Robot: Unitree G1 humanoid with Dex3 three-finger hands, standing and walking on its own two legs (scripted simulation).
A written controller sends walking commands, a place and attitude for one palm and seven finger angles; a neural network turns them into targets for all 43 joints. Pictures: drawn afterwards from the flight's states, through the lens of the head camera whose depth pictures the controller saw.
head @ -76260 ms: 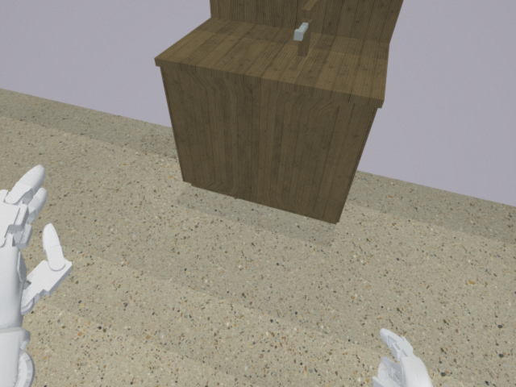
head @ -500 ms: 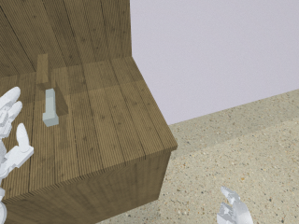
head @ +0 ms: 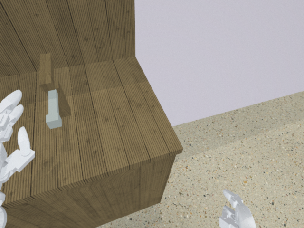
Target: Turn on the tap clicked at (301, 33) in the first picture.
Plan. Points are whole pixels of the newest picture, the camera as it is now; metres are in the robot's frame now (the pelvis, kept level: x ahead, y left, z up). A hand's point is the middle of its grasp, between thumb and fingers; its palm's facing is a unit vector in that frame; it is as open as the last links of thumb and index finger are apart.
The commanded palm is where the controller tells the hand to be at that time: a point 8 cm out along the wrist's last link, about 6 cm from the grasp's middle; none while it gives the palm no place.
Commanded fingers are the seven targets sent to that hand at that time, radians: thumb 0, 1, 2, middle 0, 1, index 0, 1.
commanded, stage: shuffle to correct the standing spot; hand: left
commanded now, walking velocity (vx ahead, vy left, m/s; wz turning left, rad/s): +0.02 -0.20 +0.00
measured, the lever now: (54, 120) +0.34 +0.27 +0.09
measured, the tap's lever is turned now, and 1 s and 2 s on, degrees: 0 0 0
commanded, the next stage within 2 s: none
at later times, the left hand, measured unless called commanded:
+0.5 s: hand (34, 154) +0.21 +0.23 +0.16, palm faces +0.34 -0.87 -0.36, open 7.4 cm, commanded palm +0.16 +0.27 +0.18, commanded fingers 0.00 0.90 0.90 -0.20 -0.30 -0.20 -0.30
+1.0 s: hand (32, 156) +0.21 +0.24 +0.17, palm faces +0.36 -0.86 -0.38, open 7.4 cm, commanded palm +0.15 +0.27 +0.18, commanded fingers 0.00 0.90 0.90 -0.20 -0.30 -0.20 -0.30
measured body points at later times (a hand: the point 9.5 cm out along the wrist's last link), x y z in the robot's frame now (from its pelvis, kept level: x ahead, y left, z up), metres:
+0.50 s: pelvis +0.00 -0.01 +0.00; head +0.01 +0.00 +0.45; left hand +0.19 +0.28 +0.18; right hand +0.16 -0.24 -0.08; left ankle +0.00 +0.14 -0.73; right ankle +0.00 -0.06 -0.73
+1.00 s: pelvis +0.00 -0.01 +0.00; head +0.01 +0.00 +0.45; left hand +0.18 +0.28 +0.19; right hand +0.16 -0.24 -0.08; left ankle +0.00 +0.14 -0.73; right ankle +0.00 -0.06 -0.73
